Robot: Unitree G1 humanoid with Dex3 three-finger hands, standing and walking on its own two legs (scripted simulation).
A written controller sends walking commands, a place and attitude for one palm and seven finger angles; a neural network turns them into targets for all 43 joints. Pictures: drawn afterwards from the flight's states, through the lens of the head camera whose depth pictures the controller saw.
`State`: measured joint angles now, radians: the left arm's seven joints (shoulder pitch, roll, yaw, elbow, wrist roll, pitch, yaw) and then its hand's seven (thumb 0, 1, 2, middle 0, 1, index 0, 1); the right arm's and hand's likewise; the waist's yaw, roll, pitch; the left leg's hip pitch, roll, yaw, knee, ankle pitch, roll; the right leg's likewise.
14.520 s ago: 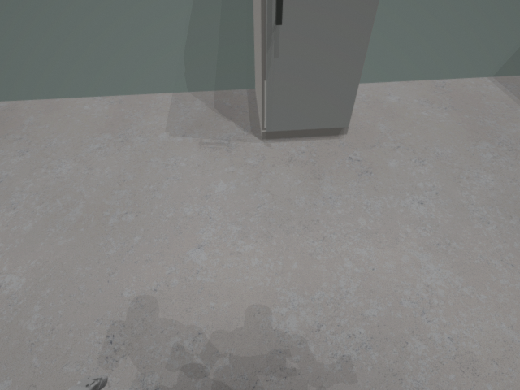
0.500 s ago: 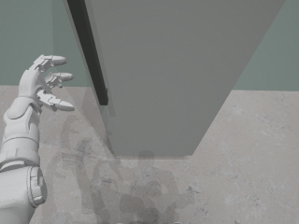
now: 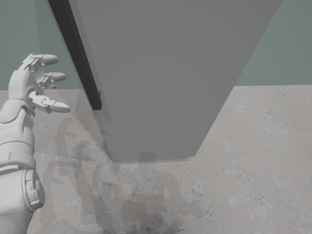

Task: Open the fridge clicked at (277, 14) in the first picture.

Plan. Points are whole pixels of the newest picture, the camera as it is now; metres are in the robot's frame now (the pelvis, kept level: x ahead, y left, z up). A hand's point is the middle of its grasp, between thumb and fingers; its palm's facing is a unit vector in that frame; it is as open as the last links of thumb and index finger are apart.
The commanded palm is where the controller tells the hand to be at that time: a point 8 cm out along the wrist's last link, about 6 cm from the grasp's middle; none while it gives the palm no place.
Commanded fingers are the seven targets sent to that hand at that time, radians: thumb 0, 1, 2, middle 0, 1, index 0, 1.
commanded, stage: move the hooked fingers beside the handle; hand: left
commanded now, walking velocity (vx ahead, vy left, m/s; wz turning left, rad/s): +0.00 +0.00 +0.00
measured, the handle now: (75, 35) +0.52 +0.17 +0.21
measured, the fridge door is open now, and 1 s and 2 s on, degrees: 0 0 0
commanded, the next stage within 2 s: feel for the door with the fingertips in 0.50 s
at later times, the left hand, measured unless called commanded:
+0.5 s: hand (51, 89) +0.44 +0.24 +0.12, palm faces +0.01 -1.00 +0.01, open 14.0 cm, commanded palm +0.42 +0.28 +0.12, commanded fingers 0.00 -0.50 0.30 -0.30 -1.20 -0.30 -1.20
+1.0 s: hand (76, 86) +0.45 +0.18 +0.11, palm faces +0.00 -1.00 -0.01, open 14.0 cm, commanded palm +0.42 +0.24 +0.12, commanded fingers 0.00 -0.50 0.30 -0.30 -1.20 -0.30 -1.20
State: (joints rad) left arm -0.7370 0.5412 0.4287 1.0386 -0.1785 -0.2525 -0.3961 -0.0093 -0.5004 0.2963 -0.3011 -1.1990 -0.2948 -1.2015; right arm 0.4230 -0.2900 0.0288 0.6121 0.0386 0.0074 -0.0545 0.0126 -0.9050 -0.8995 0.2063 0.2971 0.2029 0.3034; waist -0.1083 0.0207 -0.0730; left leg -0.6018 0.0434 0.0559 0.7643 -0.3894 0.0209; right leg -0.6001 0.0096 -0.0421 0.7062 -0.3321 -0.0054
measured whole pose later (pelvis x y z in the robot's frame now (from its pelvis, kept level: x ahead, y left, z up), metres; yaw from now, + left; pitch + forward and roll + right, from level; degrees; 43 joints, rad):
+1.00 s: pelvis -0.01 -0.01 +0.00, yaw +1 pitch +11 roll -1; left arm -0.77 0.40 0.32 1.01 -0.15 -0.27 -0.25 -0.01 -0.50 0.30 -0.30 -1.20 -0.30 -1.20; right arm 0.38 -0.27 0.03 0.63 0.03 -0.02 -0.04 0.01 -0.91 -0.90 0.21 0.30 0.20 0.30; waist -0.10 0.03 -0.07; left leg -0.59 0.03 0.04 0.78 -0.38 0.01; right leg -0.59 0.00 -0.05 0.74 -0.34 -0.01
